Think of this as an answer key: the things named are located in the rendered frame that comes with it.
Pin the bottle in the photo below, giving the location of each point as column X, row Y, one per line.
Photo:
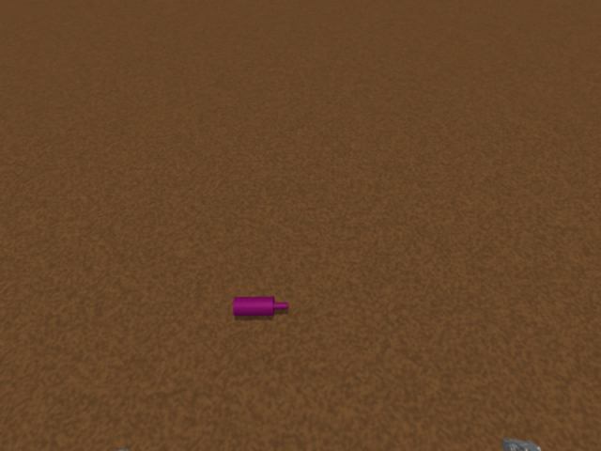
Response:
column 256, row 306

